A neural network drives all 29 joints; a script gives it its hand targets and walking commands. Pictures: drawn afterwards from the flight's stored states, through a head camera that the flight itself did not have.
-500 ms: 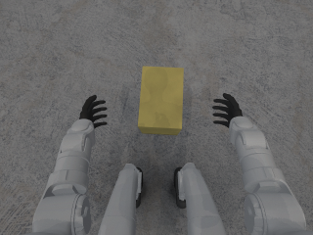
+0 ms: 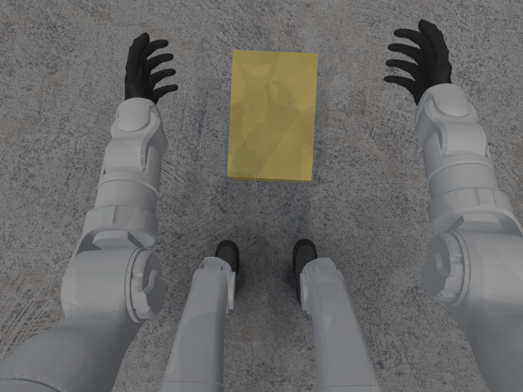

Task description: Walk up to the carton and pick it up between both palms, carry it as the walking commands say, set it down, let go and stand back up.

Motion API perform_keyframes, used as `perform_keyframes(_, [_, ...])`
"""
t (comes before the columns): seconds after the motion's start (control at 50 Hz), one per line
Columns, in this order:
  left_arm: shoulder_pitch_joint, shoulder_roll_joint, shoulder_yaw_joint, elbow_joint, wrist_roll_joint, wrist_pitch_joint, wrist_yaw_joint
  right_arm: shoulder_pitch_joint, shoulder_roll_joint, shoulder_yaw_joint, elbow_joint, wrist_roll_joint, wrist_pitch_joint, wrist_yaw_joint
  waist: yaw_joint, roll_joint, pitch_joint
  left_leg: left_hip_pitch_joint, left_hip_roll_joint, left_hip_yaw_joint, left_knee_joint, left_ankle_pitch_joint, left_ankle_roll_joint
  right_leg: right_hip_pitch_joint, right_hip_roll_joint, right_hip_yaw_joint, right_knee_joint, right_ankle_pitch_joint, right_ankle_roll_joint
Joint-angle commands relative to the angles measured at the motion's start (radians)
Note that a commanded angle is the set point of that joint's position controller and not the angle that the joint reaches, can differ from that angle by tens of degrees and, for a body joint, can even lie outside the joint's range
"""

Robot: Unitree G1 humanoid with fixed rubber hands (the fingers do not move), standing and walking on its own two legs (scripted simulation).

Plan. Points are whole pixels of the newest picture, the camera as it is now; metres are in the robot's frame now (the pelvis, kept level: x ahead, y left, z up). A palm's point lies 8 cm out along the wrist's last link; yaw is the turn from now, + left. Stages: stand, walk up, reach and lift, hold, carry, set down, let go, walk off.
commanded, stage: reach and lift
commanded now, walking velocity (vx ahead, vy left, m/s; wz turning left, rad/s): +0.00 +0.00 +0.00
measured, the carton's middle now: (271, 125) +0.53 +0.00 -0.54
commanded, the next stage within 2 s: none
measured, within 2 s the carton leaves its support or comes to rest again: neither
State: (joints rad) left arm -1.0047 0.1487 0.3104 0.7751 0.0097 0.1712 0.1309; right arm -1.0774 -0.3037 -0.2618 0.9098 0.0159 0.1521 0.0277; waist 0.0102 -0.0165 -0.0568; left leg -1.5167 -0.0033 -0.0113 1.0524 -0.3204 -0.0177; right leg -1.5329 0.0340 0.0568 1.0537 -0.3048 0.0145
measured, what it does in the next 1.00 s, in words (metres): lowers itself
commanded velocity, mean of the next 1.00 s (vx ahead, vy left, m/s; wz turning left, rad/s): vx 0.00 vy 0.00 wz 0.00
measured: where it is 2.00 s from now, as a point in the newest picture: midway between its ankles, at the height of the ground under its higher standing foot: (265, 285)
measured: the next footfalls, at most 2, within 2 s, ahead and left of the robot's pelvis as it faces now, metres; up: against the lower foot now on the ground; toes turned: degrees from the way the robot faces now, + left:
none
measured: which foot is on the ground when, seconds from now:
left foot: down 0.00-1.00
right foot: down 0.00-1.00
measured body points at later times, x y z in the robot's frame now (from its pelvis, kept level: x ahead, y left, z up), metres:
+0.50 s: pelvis -0.02 -0.01 -0.08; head +0.32 -0.02 +0.22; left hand +0.49 +0.18 -0.22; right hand +0.52 -0.19 -0.22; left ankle +0.06 +0.13 -0.62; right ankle +0.07 -0.12 -0.62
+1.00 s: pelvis -0.04 +0.00 -0.21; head +0.32 -0.01 +0.06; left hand +0.50 +0.17 -0.38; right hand +0.52 -0.20 -0.37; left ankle +0.06 +0.13 -0.62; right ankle +0.07 -0.12 -0.62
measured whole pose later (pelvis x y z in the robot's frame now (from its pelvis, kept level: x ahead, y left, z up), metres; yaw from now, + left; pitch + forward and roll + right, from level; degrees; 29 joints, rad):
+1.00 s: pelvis -0.04 +0.00 -0.21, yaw +3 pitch +48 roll +3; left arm -1.30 0.24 0.21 0.97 -0.10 0.14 0.16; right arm -1.35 -0.38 -0.17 1.07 0.12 0.13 -0.05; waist 0.00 0.00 0.08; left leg -2.19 -0.06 -0.02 1.89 -0.54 -0.05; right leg -2.22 0.05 0.06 1.91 -0.53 0.03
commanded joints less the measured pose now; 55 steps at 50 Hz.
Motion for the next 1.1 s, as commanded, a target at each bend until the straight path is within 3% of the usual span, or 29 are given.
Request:
perform_keyframes(0.0, [-0.277, 0.102, 0.029, -0.150, 0.025, -0.046, -0.005, -0.334, -0.119, -0.009, -0.150, 0.011, -0.053, 0.012, 0.038, 0.014, -1.181, 0.733, -0.062, 0.029, -0.007, 0.532, -0.008, 0.546, 0.052, -0.066, -0.034, 0.440, 0.014])
perform_keyframes(0.04, [-0.225, 0.090, 0.060, -0.104, 0.048, -0.045, -0.017, -0.287, -0.108, -0.023, -0.121, -0.023, -0.051, 0.008, 0.051, 0.005, -1.125, 0.699, -0.057, 0.033, -0.014, 0.577, -0.009, 0.540, 0.043, -0.055, -0.042, 0.487, 0.017])
perform_keyframes(0.16, [-0.236, 0.052, 0.084, -0.132, 0.056, -0.078, -0.061, -0.281, -0.065, -0.088, -0.159, -0.137, -0.065, 0.000, -0.035, -0.080, -1.048, 0.426, -0.065, 0.046, -0.024, 0.514, -0.004, 0.593, 0.033, -0.066, -0.014, 0.561, 0.023])
perform_keyframes(0.22, [-0.252, 0.074, 0.138, -0.087, 0.109, -0.091, -0.062, -0.298, -0.057, -0.118, -0.149, -0.163, -0.074, -0.010, 0.002, -0.081, -0.989, 0.320, -0.068, 0.054, 0.040, 0.456, -0.001, 0.451, 0.035, -0.065, 0.038, 0.485, 0.034])
perform_keyframes(0.28, [-0.327, 0.074, 0.117, -0.143, 0.107, -0.097, -0.061, -0.385, -0.016, -0.075, -0.204, -0.113, -0.074, -0.012, 0.042, -0.032, -1.020, 0.277, -0.072, 0.061, 0.097, 0.394, 0.000, 0.394, 0.034, -0.051, 0.098, 0.416, 0.031])
perform_keyframes(0.3, [-0.310, 0.073, 0.112, -0.107, 0.104, -0.083, -0.055, -0.368, -0.041, -0.077, -0.162, -0.104, -0.068, -0.020, 0.034, -0.029, -1.070, 0.305, -0.075, 0.061, 0.125, 0.371, -0.004, 0.390, 0.042, -0.063, 0.120, 0.381, 0.037])
perform_keyframes(0.36, [-0.328, 0.114, 0.121, -0.082, 0.088, -0.072, -0.037, -0.399, -0.071, -0.060, -0.142, -0.080, -0.053, -0.034, 0.045, -0.067, -1.094, 0.213, -0.087, 0.076, 0.210, 0.262, -0.006, 0.336, 0.047, -0.076, 0.206, 0.281, 0.048])
perform_keyframes(0.4, [-0.361, 0.135, 0.103, -0.153, 0.076, -0.069, -0.028, -0.407, -0.059, -0.048, -0.203, -0.059, -0.045, -0.048, 0.030, -0.047, -1.180, 0.211, -0.092, 0.088, 0.246, 0.281, -0.011, 0.375, 0.054, -0.074, 0.242, 0.323, 0.044])
perform_keyframes(0.42, [-0.364, 0.117, 0.088, -0.077, 0.060, -0.069, -0.024, -0.413, -0.063, -0.035, -0.104, -0.058, -0.047, -0.053, 0.022, -0.052, -1.074, 0.152, -0.094, 0.085, 0.276, 0.224, -0.011, 0.278, 0.051, -0.075, 0.269, 0.247, 0.042])
perform_keyframes(0.44, [-0.406, 0.162, 0.087, -0.168, 0.043, -0.062, -0.017, -0.466, -0.117, -0.038, -0.205, -0.051, -0.038, -0.064, 0.011, -0.072, -1.256, 0.184, -0.095, 0.092, 0.311, 0.235, -0.016, 0.391, 0.057, -0.085, 0.309, 0.295, 0.044])
perform_keyframes(0.46, [-0.380, 0.143, 0.068, -0.055, 0.038, -0.060, -0.018, -0.411, -0.097, -0.038, -0.049, -0.060, -0.029, -0.061, 0.001, -0.042, -1.048, 0.080, -0.088, 0.096, 0.319, 0.148, -0.024, 0.237, 0.050, -0.086, 0.321, 0.193, 0.039])
perform_keyframes(0.48, [-0.435, 0.124, 0.051, -0.128, 0.010, -0.061, -0.016, -0.464, -0.131, -0.043, -0.121, -0.063, -0.037, -0.063, -0.032, -0.077, -1.109, 0.071, -0.094, 0.086, 0.347, 0.178, -0.030, 0.240, 0.050, -0.099, 0.344, 0.228, 0.042])
perform_keyframes(0.52, [-0.448, 0.145, 0.035, -0.103, -0.010, -0.057, -0.006, -0.467, -0.125, -0.027, -0.088, -0.049, -0.029, -0.072, -0.035, -0.060, -1.126, 0.059, -0.092, 0.096, 0.389, 0.137, -0.033, 0.244, 0.049, -0.096, 0.387, 0.200, 0.036])
perform_keyframes(0.58, [-0.490, 0.167, -0.030, -0.172, -0.067, -0.036, 0.012, -0.539, -0.192, 0.013, -0.194, 0.009, -0.022, -0.089, -0.029, -0.043, -1.358, 0.192, -0.097, 0.094, 0.471, 0.197, -0.032, 0.287, 0.054, -0.123, 0.471, 0.225, 0.037])
perform_keyframes(0.6, [-0.487, 0.176, -0.043, -0.176, -0.077, -0.035, 0.017, -0.541, -0.181, 0.045, -0.212, 0.047, -0.019, -0.096, 0.007, -0.008, -1.366, 0.190, -0.097, 0.105, 0.494, 0.197, -0.032, 0.281, 0.049, -0.110, 0.487, 0.223, 0.032])
perform_keyframes(0.64, [-0.492, 0.203, -0.033, -0.093, -0.075, -0.026, 0.030, -0.583, -0.217, 0.053, -0.186, 0.060, -0.014, -0.096, 0.024, -0.039, -1.293, 0.111, -0.095, 0.105, 0.524, 0.145, -0.027, 0.229, 0.045, -0.112, 0.526, 0.181, 0.038])
perform_keyframes(0.66, [-0.524, 0.207, -0.044, -0.104, -0.073, -0.023, 0.034, -0.584, -0.208, 0.061, -0.172, 0.076, -0.008, -0.098, 0.028, 0.004, -1.278, 0.121, -0.091, 0.109, 0.536, 0.116, -0.029, 0.193, 0.041, -0.108, 0.534, 0.140, 0.028])
perform_keyframes(0.68, [-0.540, 0.222, -0.030, -0.179, -0.081, -0.028, 0.044, -0.619, -0.215, 0.073, -0.258, 0.093, -0.010, -0.099, 0.036, -0.020, -1.346, 0.164, -0.095, 0.103, 0.557, 0.184, -0.022, 0.210, 0.047, -0.111, 0.561, 0.188, 0.031])
perform_keyframes(0.7, [-0.541, 0.217, -0.056, -0.178, -0.087, -0.028, 0.051, -0.588, -0.211, 0.087, -0.226, 0.119, -0.010, -0.103, 0.034, -0.001, -1.417, 0.203, -0.093, 0.099, 0.582, 0.236, -0.028, 0.251, 0.050, -0.113, 0.591, 0.252, 0.031])
perform_keyframes(0.76, [-0.544, 0.199, -0.076, -0.072, -0.104, -0.028, 0.050, -0.573, -0.246, 0.074, -0.067, 0.101, -0.014, -0.098, -0.002, -0.026, -1.238, 0.082, -0.085, 0.087, 0.613, 0.128, -0.028, 0.096, 0.037, -0.121, 0.640, 0.150, 0.026])
perform_keyframes(0.82, [-0.550, 0.178, -0.094, -0.075, -0.122, -0.048, 0.044, -0.566, -0.241, 0.072, -0.087, 0.106, -0.037, -0.096, -0.038, -0.030, -1.186, 0.055, -0.081, 0.086, 0.674, 0.183, -0.032, 0.072, 0.031, -0.112, 0.681, 0.201, 0.028])
perform_keyframes(0.84, [-0.539, 0.205, -0.080, -0.038, -0.116, -0.056, 0.044, -0.556, -0.221, 0.082, -0.027, 0.109, -0.038, -0.093, -0.016, -0.050, -1.139, 0.028, -0.083, 0.076, 0.683, 0.196, -0.025, 0.032, 0.028, -0.109, 0.696, 0.201, 0.032])
perform_keyframes(0.86, [-0.556, 0.170, -0.105, 0.015, -0.124, -0.060, 0.035, -0.545, -0.224, 0.078, 0.017, 0.110, -0.048, -0.088, -0.043, -0.024, -1.064, 0.009, -0.069, 0.070, 0.701, 0.178, -0.027, -0.035, 0.021, -0.105, 0.698, 0.170, 0.029])
perform_keyframes(0.88, [-0.549, 0.189, -0.088, 0.070, -0.100, -0.067, 0.034, -0.551, -0.232, 0.074, 0.074, 0.100, -0.053, -0.084, -0.015, -0.027, -1.018, -0.043, -0.074, 0.080, 0.700, 0.129, -0.027, -0.034, 0.019, -0.104, 0.708, 0.143, 0.034])
perform_keyframes(0.9, [-0.554, 0.191, -0.093, 0.070, -0.112, -0.069, 0.032, -0.560, -0.228, 0.072, 0.035, 0.097, -0.063, -0.081, -0.042, -0.061, -0.982, -0.053, -0.069, 0.063, 0.711, 0.128, -0.022, -0.085, 0.012, -0.110, 0.717, 0.124, 0.037])
perform_keyframes(1.02, [-0.627, 0.220, -0.110, 0.008, -0.123, -0.097, 0.039, -0.660, -0.254, 0.123, -0.065, 0.159, -0.090, -0.094, 0.018, 0.001, -1.131, 0.027, -0.066, 0.072, 0.796, 0.194, -0.024, -0.021, 0.010, -0.085, 0.791, 0.172, 0.029])
perform_keyframes(1.04, [-0.622, 0.222, -0.103, 0.087, -0.121, -0.094, 0.041, -0.627, -0.272, 0.116, 0.037, 0.138, -0.088, -0.096, -0.003, -0.011, -1.033, -0.035, -0.064, 0.071, 0.810, 0.155, -0.029, -0.080, 0.007, -0.091, 0.806, 0.135, 0.031])
perform_keyframes(1.06, [-0.622, 0.283, -0.078, 0.036, -0.115, -0.100, 0.049, -0.652, -0.283, 0.119, -0.043, 0.156, -0.089, -0.106, 0.023, -0.018, -1.139, -0.006, -0.061, 0.077, 0.829, 0.178, -0.026, 0.032, 0.005, -0.078, 0.825, 0.183, 0.034])
perform_keyframes(1.08, [-0.642, 0.236, -0.110, 0.111, -0.128, -0.097, 0.042, -0.655, -0.264, 0.140, 0.059, 0.156, -0.087, -0.098, 0.011, -0.007, -0.984, -0.104, -0.056, 0.072, 0.830, 0.114, -0.026, -0.076, 0.002, -0.075, 0.828, 0.125, 0.029])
